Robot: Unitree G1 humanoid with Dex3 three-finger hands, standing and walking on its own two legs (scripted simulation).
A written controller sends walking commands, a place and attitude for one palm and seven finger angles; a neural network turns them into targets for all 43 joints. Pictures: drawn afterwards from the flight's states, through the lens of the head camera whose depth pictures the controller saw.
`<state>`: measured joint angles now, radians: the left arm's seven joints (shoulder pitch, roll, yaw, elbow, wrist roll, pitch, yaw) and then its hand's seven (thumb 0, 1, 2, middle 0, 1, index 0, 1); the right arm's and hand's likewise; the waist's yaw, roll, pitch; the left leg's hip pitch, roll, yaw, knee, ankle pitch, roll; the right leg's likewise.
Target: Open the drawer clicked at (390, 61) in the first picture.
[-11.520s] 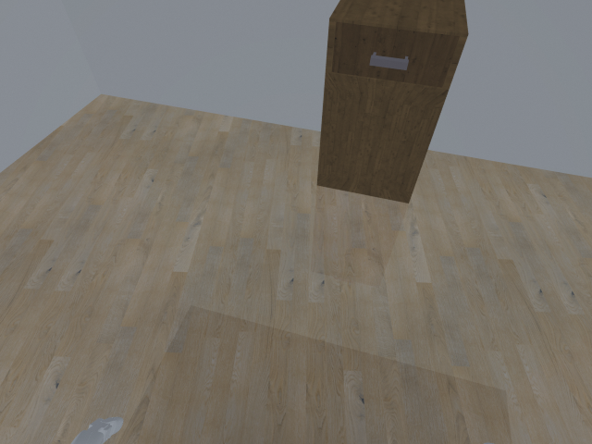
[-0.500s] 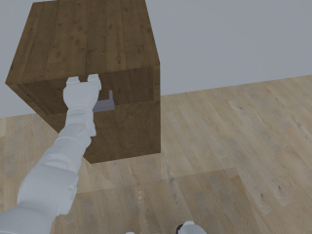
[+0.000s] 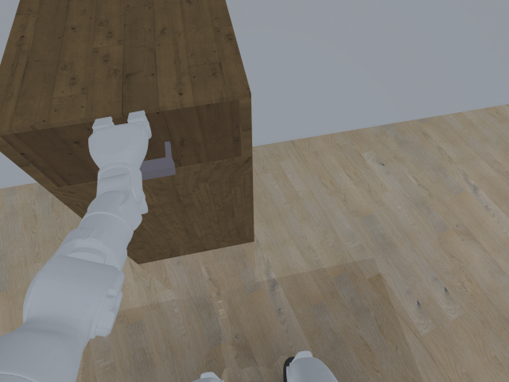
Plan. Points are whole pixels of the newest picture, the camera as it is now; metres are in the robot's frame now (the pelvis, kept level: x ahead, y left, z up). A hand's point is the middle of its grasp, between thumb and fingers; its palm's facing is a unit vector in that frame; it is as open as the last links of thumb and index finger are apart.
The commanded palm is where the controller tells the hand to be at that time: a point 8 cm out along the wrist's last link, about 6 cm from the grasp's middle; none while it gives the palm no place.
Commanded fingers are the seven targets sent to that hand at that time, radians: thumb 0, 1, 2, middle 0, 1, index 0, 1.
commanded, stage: move the hooked fingers above the handle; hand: left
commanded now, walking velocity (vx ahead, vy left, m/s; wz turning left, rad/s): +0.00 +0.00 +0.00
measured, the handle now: (139, 161) +0.53 +0.19 -0.05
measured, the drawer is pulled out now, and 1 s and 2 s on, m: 0.00 0.00 0.00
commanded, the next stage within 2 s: none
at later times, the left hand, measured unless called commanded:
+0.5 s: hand (134, 162) +0.49 +0.18 +0.01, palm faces +0.00 -0.03 -1.00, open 13.7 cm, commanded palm +0.45 +0.18 +0.06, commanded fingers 0.00 -0.50 0.30 -0.30 -1.20 -0.30 -1.20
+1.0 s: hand (122, 168) +0.47 +0.20 +0.01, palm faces +0.00 +0.01 -1.00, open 13.8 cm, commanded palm +0.45 +0.18 +0.06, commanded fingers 0.00 -0.50 0.30 -0.30 -1.20 -0.30 -1.20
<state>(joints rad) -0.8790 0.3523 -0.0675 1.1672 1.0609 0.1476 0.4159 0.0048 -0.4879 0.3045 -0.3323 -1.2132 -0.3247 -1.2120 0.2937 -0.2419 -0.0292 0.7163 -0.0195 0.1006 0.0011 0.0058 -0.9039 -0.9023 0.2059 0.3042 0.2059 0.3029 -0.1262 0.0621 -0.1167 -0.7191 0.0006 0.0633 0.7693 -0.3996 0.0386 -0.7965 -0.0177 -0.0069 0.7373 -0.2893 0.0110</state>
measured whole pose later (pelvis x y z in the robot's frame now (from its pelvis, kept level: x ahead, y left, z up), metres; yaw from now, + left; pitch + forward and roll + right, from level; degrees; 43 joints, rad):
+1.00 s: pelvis +0.00 -0.01 +0.00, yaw +2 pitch +19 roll -1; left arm -0.83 0.36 -0.09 1.11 1.08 0.10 0.48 0.00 -0.49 0.30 -0.32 -1.20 -0.32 -1.20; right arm 0.27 -0.26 -0.06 0.74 -0.03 0.09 0.00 0.00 -0.91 -0.90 0.20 0.30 0.20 0.30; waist -0.10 0.06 -0.12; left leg -0.72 0.00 0.03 0.79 -0.40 0.02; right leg -0.78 -0.02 -0.04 0.75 -0.30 0.00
